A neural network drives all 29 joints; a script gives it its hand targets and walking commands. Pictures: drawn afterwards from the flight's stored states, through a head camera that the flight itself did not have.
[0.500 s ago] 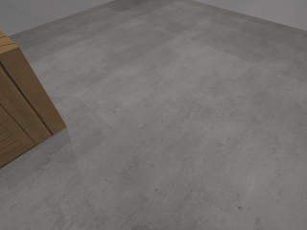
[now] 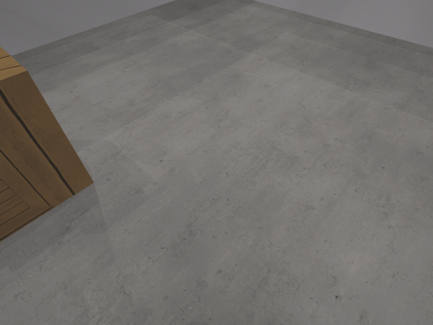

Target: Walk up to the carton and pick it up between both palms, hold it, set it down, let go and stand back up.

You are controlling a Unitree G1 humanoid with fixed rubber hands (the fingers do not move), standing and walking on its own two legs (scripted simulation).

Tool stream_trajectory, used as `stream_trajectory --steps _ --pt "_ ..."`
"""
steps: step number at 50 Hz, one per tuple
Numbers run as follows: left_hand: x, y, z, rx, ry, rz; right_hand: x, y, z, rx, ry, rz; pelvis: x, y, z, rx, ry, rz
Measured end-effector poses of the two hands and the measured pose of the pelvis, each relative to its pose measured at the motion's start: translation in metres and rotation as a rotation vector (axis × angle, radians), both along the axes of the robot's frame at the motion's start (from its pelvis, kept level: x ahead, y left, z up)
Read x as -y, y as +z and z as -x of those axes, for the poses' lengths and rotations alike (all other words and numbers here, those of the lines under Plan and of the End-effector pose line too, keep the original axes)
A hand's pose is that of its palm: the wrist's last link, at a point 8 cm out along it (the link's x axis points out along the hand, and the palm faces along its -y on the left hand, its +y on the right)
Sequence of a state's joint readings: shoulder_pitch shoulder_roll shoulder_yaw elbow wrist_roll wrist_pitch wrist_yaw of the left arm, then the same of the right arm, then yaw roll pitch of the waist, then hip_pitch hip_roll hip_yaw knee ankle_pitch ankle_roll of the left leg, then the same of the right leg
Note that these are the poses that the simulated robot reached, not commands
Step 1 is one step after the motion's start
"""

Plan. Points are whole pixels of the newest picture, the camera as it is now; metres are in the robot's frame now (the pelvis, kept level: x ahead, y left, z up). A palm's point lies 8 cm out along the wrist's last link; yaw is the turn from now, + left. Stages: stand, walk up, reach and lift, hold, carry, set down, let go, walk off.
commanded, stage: stand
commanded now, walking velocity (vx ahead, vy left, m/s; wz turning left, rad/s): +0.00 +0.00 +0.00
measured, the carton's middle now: out of the picture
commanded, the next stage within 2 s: none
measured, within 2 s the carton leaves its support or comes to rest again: neither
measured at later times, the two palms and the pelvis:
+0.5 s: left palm out of the picture -0.03 +0.19 -0.15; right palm out of the picture -0.03 -0.20 -0.15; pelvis +0.00 -0.01 +0.00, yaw +0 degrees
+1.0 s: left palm out of the picture -0.02 +0.18 -0.15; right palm out of the picture -0.03 -0.21 -0.15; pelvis +0.01 -0.02 +0.00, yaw +0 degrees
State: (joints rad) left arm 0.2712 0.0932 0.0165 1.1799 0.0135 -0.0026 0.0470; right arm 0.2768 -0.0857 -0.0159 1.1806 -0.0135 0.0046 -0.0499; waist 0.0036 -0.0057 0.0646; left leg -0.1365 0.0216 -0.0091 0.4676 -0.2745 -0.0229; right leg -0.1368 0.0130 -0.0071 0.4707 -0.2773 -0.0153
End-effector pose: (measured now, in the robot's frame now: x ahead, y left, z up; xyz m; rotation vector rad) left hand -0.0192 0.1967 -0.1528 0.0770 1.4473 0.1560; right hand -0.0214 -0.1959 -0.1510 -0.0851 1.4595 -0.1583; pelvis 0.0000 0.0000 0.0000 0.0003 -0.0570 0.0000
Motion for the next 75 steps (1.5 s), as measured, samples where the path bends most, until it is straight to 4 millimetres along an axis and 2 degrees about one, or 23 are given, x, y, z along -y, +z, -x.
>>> stream_trajectory --steps 17,35,75 --pt "0.008 0.0 0.012 -0.025 0.002 0.008 0.003 0.001 0.011 -0.029 -0.001 -0.004 0.005 0.001 0.002 -0.001 0.0 0.0" --pt "0.014 0.002 0.009 -0.022 0.001 0.008 0.005 0.001 0.014 -0.043 -0.005 -0.012 0.01 0.001 -0.001 -0.008 0.001 0.001" --pt "0.026 0.004 -0.01 -0.013 -0.001 -0.001 0.021 0.0 -0.005 -0.052 -0.011 -0.014 0.025 0.001 -0.02 -0.016 0.001 0.002"
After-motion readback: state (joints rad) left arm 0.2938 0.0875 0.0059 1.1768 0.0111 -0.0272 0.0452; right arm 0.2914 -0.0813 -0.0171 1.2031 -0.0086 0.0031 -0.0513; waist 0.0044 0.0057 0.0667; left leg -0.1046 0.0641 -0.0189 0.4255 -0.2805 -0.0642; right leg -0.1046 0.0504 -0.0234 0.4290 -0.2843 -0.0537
